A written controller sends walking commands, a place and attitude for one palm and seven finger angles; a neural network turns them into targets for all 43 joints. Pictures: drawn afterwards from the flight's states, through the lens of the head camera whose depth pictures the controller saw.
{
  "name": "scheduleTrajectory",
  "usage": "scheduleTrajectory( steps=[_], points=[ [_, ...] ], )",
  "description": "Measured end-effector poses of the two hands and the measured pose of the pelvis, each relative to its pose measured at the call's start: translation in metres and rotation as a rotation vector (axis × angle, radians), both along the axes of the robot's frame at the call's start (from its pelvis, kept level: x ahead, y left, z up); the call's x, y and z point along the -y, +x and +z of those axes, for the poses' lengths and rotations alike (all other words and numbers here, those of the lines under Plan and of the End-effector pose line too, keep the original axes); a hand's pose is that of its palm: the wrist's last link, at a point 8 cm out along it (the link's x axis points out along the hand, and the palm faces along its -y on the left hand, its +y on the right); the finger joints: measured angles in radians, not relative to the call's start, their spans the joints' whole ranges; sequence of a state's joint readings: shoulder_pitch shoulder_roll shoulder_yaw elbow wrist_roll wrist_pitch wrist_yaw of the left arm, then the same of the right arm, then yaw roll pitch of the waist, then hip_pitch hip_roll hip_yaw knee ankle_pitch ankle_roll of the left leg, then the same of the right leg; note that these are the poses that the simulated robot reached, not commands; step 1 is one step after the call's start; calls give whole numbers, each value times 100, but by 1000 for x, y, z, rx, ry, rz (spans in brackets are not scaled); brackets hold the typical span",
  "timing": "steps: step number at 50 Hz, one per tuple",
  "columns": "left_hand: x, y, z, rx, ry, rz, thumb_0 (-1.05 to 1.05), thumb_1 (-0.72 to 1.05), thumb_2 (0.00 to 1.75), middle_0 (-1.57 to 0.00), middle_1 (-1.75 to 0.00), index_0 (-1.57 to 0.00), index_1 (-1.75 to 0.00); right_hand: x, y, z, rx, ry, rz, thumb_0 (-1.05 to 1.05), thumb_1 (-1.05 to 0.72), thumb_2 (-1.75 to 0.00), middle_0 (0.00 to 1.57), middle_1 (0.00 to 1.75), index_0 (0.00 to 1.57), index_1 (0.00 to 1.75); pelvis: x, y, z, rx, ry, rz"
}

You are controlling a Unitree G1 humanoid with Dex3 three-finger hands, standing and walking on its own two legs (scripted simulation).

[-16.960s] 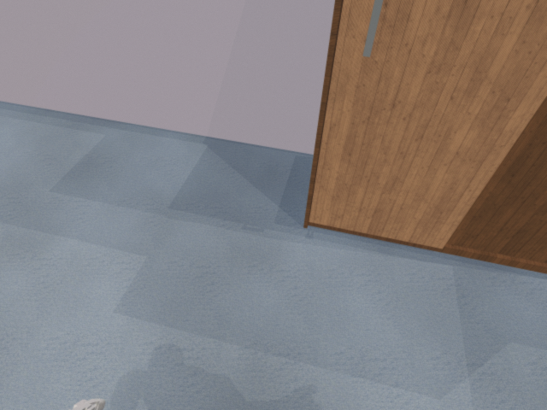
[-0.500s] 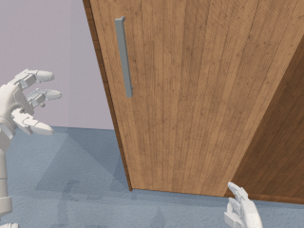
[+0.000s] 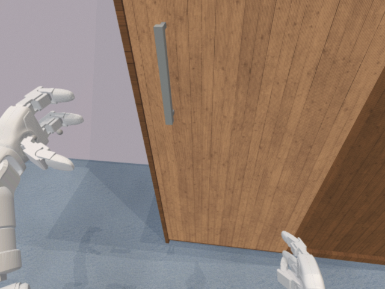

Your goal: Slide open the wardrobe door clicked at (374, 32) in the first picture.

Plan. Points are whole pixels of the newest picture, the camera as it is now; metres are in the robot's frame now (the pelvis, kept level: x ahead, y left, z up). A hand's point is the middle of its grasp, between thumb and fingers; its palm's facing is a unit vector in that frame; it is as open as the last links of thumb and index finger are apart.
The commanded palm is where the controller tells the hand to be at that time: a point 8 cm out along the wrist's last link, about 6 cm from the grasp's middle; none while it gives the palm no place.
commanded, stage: move the hooked fingers beside the handle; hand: left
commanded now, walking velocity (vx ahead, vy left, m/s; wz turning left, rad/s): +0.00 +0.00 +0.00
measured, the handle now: (166, 78) +0.55 +0.15 +0.21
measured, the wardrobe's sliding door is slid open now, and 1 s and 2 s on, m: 0.00 0.00 0.00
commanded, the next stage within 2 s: none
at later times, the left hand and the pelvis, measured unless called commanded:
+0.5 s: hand (97, 111) +0.36 +0.25 +0.23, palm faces +0.06 -1.00 -0.03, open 14.0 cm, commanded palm +0.33 +0.30 +0.23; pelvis +0.01 +0.00 +0.00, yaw -1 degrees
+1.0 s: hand (115, 97) +0.41 +0.23 +0.23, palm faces +0.05 -1.00 -0.01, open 14.0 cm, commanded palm +0.39 +0.28 +0.22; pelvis +0.02 +0.00 +0.00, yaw -2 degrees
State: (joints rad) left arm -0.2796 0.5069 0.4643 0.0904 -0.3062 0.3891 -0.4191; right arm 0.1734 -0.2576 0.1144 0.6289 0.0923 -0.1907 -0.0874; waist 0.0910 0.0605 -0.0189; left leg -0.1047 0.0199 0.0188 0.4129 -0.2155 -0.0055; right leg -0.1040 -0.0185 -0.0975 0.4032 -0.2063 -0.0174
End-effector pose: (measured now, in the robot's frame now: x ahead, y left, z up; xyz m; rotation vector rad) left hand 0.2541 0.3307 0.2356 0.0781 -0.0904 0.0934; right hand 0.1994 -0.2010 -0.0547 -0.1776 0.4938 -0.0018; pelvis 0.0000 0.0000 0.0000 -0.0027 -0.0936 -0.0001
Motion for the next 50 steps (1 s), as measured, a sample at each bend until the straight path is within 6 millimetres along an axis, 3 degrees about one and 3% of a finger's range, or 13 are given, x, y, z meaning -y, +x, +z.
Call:
scheduleTrajectory(
  steps=[21, 31, 50],
  points=[
    [32, 70, -3, -32, -35, -48, -1, -50, 30, -30, -120, -30, -120, 24, -19, -11, -73, -28, -90, 2, -90, -89, 20, 30, 20, 30, 2, 5, 0, -33, 4, -11],
    [26, 87, -10, -59, -47, -7, -1, -50, 30, -30, -120, -30, -120, 39, -32, -18, -129, -42, -138, 2, -90, -89, 20, 30, 20, 30, 4, 9, 0, -48, 4, -19],
    [45, 136, -8, -63, -69, -46, -1, -50, 30, -30, -120, -30, -120, 46, -52, -26, -192, -47, -197, 2, -90, -89, 20, 30, 20, 30, 1, 15, 0, -83, 4, -32]
  ],
)
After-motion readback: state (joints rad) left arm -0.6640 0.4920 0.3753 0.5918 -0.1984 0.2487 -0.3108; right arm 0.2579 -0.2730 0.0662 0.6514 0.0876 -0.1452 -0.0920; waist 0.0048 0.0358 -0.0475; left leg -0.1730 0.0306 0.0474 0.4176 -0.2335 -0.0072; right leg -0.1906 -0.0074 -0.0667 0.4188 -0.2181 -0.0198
